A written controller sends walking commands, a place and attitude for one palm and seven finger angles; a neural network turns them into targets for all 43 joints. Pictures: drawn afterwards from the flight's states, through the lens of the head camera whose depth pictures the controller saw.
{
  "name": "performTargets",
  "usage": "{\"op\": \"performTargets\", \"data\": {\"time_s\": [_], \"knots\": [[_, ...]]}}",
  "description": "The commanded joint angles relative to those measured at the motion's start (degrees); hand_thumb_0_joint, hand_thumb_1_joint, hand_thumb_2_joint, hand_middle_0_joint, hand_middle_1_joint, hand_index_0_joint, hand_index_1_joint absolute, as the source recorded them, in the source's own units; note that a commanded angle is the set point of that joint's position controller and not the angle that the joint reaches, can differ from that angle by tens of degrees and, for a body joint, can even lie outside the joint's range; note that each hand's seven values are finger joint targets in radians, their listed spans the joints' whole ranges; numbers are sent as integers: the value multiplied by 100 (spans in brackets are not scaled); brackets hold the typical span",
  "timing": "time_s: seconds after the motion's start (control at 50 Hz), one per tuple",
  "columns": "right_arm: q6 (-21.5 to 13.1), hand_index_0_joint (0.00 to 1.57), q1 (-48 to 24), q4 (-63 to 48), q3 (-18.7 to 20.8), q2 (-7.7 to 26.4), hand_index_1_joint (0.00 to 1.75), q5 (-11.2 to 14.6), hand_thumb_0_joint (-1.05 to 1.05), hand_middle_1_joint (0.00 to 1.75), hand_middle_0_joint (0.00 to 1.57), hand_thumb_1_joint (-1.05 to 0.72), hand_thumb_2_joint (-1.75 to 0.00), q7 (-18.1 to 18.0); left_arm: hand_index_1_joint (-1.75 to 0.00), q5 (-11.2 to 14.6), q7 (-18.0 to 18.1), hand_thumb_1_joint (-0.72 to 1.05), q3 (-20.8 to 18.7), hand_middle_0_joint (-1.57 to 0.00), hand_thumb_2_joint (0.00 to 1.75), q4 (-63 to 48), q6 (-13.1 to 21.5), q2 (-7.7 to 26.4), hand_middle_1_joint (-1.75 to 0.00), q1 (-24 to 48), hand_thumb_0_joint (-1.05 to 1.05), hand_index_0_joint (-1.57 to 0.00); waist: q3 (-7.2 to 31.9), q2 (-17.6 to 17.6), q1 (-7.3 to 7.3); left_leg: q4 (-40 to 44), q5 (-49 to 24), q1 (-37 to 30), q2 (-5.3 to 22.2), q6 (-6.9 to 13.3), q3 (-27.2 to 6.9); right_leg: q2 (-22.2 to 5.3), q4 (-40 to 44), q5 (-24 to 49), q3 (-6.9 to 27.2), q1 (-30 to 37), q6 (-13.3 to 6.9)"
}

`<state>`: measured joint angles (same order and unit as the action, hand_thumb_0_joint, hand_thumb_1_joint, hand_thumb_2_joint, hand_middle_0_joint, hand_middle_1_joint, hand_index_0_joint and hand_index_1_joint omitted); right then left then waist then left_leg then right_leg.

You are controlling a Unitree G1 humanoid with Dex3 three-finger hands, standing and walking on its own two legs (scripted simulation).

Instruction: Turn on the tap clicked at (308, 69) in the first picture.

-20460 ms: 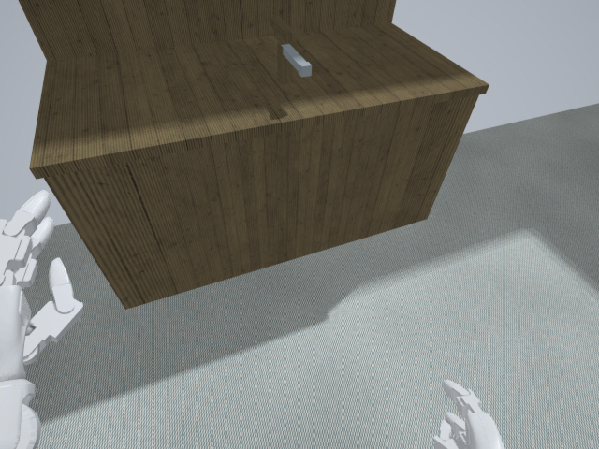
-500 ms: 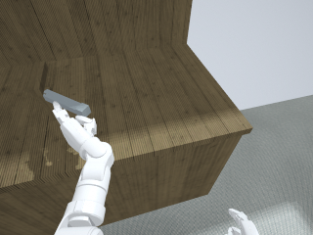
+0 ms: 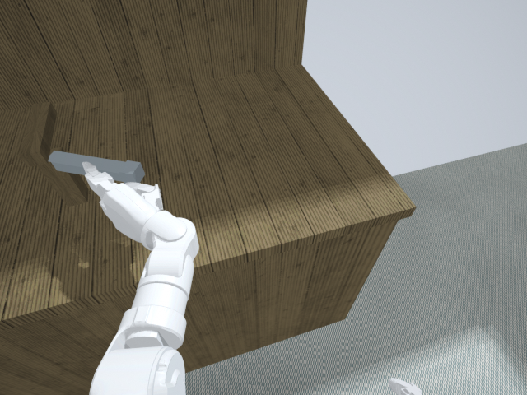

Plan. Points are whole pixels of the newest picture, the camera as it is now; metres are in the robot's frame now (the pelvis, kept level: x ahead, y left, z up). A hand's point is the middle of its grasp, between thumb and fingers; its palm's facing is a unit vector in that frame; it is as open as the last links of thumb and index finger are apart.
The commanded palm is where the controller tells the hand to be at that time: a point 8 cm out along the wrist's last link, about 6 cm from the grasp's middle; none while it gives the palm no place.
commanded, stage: push the lever round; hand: left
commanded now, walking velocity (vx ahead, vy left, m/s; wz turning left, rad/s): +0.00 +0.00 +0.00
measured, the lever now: (132, 173) +0.44 +0.24 +0.10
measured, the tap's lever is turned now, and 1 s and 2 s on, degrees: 60 71 71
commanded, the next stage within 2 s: lift the hand up off the lever in 0.28 s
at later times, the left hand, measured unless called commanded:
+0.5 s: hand (158, 177) +0.43 +0.19 +0.10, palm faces +0.83 -0.55 -0.09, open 7.9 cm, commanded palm +0.38 +0.20 +0.09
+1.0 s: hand (146, 173) +0.43 +0.21 +0.11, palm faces +0.82 -0.57 -0.07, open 7.8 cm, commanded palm +0.37 +0.21 +0.11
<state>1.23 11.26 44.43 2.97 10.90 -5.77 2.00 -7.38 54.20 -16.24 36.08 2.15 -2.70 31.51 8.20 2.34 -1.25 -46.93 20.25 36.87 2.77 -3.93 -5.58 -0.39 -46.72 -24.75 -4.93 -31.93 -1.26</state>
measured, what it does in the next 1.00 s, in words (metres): stands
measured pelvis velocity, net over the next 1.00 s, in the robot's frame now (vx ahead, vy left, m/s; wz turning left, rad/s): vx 0.01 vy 0.01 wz -0.01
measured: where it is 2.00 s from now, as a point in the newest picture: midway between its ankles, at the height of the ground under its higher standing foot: outside the picture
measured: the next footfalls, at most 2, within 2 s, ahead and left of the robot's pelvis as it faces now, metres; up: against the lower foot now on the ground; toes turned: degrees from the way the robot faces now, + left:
none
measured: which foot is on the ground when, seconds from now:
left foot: down 0.00-1.00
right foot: down 0.00-1.00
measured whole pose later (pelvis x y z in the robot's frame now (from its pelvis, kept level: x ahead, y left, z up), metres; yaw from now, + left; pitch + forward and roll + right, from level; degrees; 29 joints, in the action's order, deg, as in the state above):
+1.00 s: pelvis +0.01 +0.01 +0.01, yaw +0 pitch +9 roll -1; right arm 1.5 12.8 43.5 3.1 11.2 -5.2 2.7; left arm -6.3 51.9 -18.3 34.8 -0.5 -0.6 32.8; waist 8.0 1.8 -1.9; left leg -44.1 20.1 33.2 2.8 -3.2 -4.7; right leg -0.5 -42.8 -23.8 -4.2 -28.0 -0.6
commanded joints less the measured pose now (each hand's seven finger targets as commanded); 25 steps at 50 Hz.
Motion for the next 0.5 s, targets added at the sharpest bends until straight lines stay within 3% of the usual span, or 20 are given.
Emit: {"op": "performTargets", "data": {"time_s": [0.0, 0.02, 0.04, 0.1, 0.12, 0.16, 0.2, 0.22, 0.3, 0.32, 0.38, 0.42, 0.44, 0.48], "knots": [[-203, 20, -343, -721, 172, 659, 30, -15, 0, 30, 20, -90, -90, -76, -15, -227, -43, 90, 184, -15, 90, -1110, 309, 693, -15, 2344, 0, -15, 1702, -432, -130, 303, -1429, -1003, -276, 417, 501, -5, 873, 2013, 58, 726, 1], [-180, 20, -330, -674, 190, 691, 30, -5, 0, 30, 20, -90, -90, -96, -15, -264, -33, 90, -44, -15, 90, -1025, 304, 940, -15, 2295, 0, -15, 1660, -413, -87, 343, -1396, -955, -269, 408, 463, -2, 879, 1963, 61, 743, -15], [-175, 20, -320, -707, 162, 668, 30, -9, 0, 30, 20, -90, -90, -80, -15, -254, -54, 90, 146, -15, 90, -1072, 310, 744, -15, 2432, 0, -15, 1652, -369, -147, 332, -1443, -999, -287, 423, 483, -6, 857, 2042, 53, 715, -5], [-167, 20, -322, -676, 152, 670, 30, 1, 0, 30, 20, -90, -90, -95, -15, -239, -68, 90, 87, -15, 90, -838, 318, 836, -15, 2588, 0, -15, 1472, -516, -230, 329, -1214, -884, -289, 444, 498, -25, 960, 1844, 87, 618, 35], [-161, 20, -295, -637, 178, 703, 30, 7, 0, 30, 20, -90, -90, -118, -15, -264, -51, 90, -135, -15, 90, -790, 343, 1062, -15, 2628, 0, -15, 1431, -510, -182, 370, -1166, -856, -281, 437, 462, -9, 962, 1753, 88, 620, 17], [-166, 20, -285, -652, 165, 670, 30, 4, 0, 30, 20, -90, -90, -106, -15, -280, -68, 90, 26, -15, 90, -786, 389, 921, -15, 2822, 0, -15, 1529, -293, -241, 351, -1162, -914, -287, 440, 493, -19, 930, 1739, 104, 554, 15], [-160, 20, -225, -643, 174, 671, 30, -2, 0, 30, 20, -90, -90, -94, -15, -284, -61, 90, -10, -15, 90, -612, 409, 931, -15, 2765, 0, -15, 1554, -382, -242, 332, -1164, -878, -294, 444, 487, -3, 916, 1744, 91, 560, 14], [-150, 20, -216, -613, 186, 708, 30, -8, 0, 30, 20, -90, -90, -106, -15, -318, -45, 90, -170, -15, 90, -556, 422, 1097, -15, 2804, 0, -15, 1571, -298, -220, 340, -1168, -881, -290, 439, 468, -1, 894, 1741, 97, 536, 5], [-138, 20, -114, -649, 192, 698, 30, -25, 0, 30, 20, -90, -90, -70, -15, -300, -54, 90, -73, -15, 90, -472, 483, 973, -15, 2959, 0, -15, 1688, -377, -296, 273, -1280, -889, -297, 453, 511, -2, 850, 1956, 98, 552, 32], [-128, 20, -69, -625, 208, 726, 30, -34, 0, 30, 20, -90, -90, -67, -15, -308, -36, 90, -302, -15, 90, -366, 466, 1145, -15, 2828, 0, -15, 1735, -356, -219, 300, -1314, -872, -299, 444, 469, 23, 808, 1940, 62, 561, 11], [-108, 20, -45, -649, 199, 713, 30, -15, 0, 30, 20, -90, -90, -54, -15, -292, -64, 90, -211, -15, 90, -313, 482, 1107, -15, 3032, 0, -15, 1667, -407, -324, 282, -1201, -805, -294, 455, 511, 4, 854, 1852, 92, 518, 45], [-100, 20, -5, -655, 223, 746, 30, -26, 0, 30, 20, -90, -90, -57, -15, -309, -32, 90, -475, -15, 90, -425, 497, 1357, -15, 2958, 0, -15, 1830, -311, -205, 330, -1319, -871, -297, 447, 487, 35, 817, 1947, 81, 646, 12], [-98, 20, -3, -702, 211, 720, 30, -17, 0, 30, 20, -90, -90, -37, -15, -279, -60, 90, -271, -15, 90, -507, 484, 1149, -15, 2967, 0, -15, 1876, -249, -255, 320, -1379, -924, -307, 453, 510, 34, 805, 2017, 83, 649, 23], [-94, 20, 26, -699, 206, 723, 30, -16, 0, 30, 20, -90, -90, -21, -15, -285, -74, 90, -255, -15, 90, -453, 443, 1151, -15, 2983, 0, -15, 1751, -344, -271, 330, -1373, -883, -299, 453, 522, 32, 846, 2044, 72, 665, 32]]}}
